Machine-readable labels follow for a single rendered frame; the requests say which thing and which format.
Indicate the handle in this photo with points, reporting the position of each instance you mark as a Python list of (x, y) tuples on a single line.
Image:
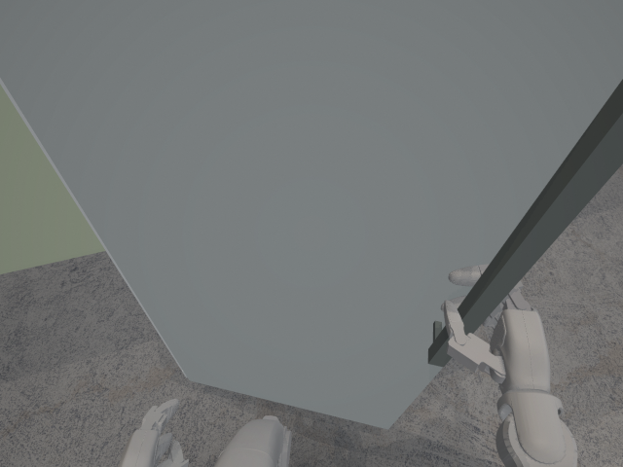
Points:
[(592, 161)]

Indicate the left robot thigh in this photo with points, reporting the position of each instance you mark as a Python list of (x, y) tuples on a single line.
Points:
[(259, 443)]

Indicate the fridge door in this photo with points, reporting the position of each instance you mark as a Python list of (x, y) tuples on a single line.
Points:
[(286, 185)]

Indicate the right robot forearm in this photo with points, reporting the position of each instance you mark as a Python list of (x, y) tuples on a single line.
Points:
[(531, 433)]

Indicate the left robot hand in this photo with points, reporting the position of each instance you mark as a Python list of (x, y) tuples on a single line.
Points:
[(145, 448)]

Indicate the right robot hand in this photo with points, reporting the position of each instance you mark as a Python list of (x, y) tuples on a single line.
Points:
[(518, 336)]

